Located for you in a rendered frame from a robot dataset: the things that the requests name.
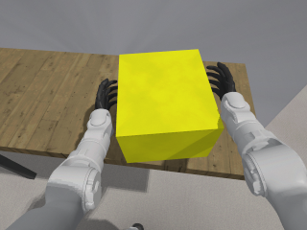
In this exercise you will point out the right robot hand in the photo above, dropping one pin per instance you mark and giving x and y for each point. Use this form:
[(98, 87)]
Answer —
[(224, 82)]

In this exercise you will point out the table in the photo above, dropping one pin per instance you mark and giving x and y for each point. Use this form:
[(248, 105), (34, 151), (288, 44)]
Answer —
[(46, 98)]

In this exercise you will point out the robot left forearm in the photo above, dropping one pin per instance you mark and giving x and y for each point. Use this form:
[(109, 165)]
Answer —
[(92, 149)]

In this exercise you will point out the robot left upper arm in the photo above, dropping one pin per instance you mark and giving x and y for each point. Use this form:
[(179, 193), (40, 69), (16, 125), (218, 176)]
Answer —
[(72, 191)]

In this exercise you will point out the carton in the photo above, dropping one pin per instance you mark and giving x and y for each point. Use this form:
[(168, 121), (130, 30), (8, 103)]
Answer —
[(166, 109)]

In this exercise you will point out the robot right upper arm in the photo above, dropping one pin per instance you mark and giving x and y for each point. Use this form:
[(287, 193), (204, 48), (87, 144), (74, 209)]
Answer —
[(277, 174)]

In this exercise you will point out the left robot hand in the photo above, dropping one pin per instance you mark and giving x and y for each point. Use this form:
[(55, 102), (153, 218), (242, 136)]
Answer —
[(102, 97)]

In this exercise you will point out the robot right forearm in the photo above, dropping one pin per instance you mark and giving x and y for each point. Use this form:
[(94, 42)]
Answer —
[(243, 127)]

